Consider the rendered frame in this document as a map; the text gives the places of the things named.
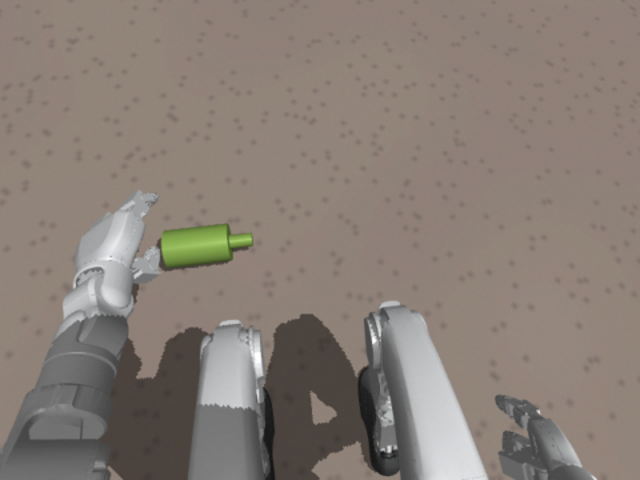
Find left robot hand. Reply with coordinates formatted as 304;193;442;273
75;190;161;284

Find right robot hand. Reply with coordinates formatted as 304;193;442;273
495;395;583;480

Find right robot foot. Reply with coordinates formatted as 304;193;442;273
358;366;400;476

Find left robot arm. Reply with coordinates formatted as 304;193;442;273
0;260;134;480

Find bottle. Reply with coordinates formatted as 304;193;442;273
161;223;253;268

